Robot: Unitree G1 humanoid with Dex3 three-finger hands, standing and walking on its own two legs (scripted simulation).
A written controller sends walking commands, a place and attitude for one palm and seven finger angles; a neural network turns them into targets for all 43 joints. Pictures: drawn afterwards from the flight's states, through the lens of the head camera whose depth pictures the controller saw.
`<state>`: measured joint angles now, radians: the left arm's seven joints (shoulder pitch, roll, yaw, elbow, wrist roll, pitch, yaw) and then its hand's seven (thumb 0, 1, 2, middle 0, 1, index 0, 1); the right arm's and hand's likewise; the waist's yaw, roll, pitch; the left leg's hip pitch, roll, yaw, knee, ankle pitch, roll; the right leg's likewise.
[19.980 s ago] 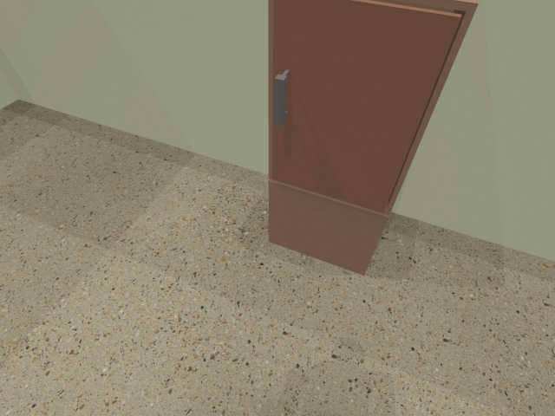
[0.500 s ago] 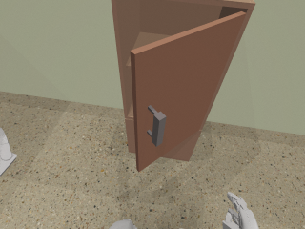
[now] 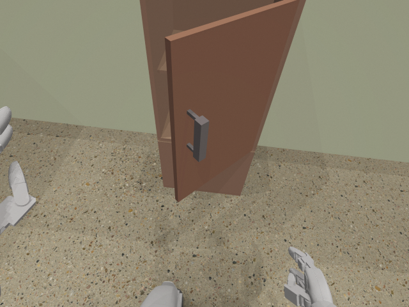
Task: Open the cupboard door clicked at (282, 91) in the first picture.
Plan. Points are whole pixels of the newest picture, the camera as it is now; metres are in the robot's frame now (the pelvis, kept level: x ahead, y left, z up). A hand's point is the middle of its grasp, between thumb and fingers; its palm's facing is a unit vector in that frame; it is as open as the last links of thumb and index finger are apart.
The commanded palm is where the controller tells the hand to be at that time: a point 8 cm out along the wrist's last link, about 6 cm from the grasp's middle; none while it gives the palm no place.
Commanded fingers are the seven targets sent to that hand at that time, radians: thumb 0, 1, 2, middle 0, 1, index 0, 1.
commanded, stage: stop stepping back and stand still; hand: left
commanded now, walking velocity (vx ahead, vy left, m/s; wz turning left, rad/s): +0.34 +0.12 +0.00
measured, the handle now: (195, 135) +0.51 +0.08 +0.01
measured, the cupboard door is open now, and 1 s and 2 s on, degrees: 46 46 46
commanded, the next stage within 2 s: let the arm hang, fingers relaxed in 1.16 s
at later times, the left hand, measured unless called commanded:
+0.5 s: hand out of the picture +0.11 +0.24 +0.19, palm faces +0.45 -0.78 -0.44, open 7.4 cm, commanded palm +0.07 +0.28 +0.19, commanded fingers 0.00 0.90 0.90 -0.20 -0.30 -0.20 -0.30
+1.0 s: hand out of the picture +0.11 +0.28 +0.17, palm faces +0.42 -0.80 -0.43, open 7.4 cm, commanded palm +0.05 +0.31 +0.19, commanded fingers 0.00 0.90 0.90 -0.20 -0.30 -0.20 -0.30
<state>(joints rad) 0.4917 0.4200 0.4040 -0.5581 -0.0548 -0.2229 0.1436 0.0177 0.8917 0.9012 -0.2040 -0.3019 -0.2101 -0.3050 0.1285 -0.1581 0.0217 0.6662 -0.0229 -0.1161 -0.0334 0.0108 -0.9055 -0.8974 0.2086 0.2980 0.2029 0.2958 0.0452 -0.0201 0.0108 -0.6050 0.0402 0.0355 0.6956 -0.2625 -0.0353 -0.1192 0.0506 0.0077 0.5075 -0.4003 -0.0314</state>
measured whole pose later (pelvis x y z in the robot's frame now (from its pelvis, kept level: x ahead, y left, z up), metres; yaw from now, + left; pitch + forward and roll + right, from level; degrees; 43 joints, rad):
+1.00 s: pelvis -0.09 +0.02 +0.01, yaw -1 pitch -1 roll +0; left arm 0.53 0.37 0.39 -0.44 -0.03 -0.19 0.15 0.02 0.89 0.90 -0.21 -0.30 -0.21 -0.31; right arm 0.21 -0.19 0.02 0.65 -0.01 -0.14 -0.06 0.01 -0.91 -0.90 0.21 0.30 0.20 0.30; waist 0.00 0.00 0.02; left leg -0.21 0.04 0.06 0.49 -0.25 -0.01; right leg -0.23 0.01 -0.06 0.46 -0.22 -0.02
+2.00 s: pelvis -0.11 +0.02 +0.02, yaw +1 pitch -2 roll +0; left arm 0.29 0.16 0.02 1.15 0.01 0.01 0.02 0.01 0.92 0.90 -0.19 -0.30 -0.20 -0.30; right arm 0.34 -0.11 0.01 1.14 -0.03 0.02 -0.02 0.00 -0.91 -0.90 0.20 0.30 0.20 0.29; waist -0.01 0.02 0.05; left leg -0.22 0.01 0.03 0.45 -0.20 0.00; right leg -0.23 -0.02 -0.08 0.45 -0.20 -0.02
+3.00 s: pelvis -0.07 +0.02 +0.02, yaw +2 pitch -1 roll +0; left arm 0.18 0.22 0.02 1.15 0.01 -0.02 0.01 0.01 0.91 0.90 -0.20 -0.30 -0.20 -0.30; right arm 0.19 -0.21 0.00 1.14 -0.02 -0.01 -0.02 0.00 -0.91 -0.90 0.20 0.30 0.20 0.29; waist 0.00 0.01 0.06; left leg -0.13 0.01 0.02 0.36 -0.21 -0.01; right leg -0.14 -0.01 -0.09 0.37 -0.21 -0.02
